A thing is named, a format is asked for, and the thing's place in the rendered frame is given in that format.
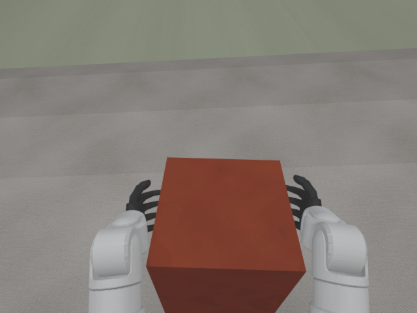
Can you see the robot left hand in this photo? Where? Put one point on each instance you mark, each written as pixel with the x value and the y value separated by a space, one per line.
pixel 137 198

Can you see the left robot forearm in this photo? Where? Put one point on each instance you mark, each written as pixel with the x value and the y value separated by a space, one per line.
pixel 115 268

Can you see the carton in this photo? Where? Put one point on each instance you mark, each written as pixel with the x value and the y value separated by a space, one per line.
pixel 224 238

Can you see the robot right hand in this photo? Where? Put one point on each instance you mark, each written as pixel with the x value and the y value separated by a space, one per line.
pixel 308 195

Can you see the right robot forearm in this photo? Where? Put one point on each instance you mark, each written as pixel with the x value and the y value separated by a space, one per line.
pixel 339 263

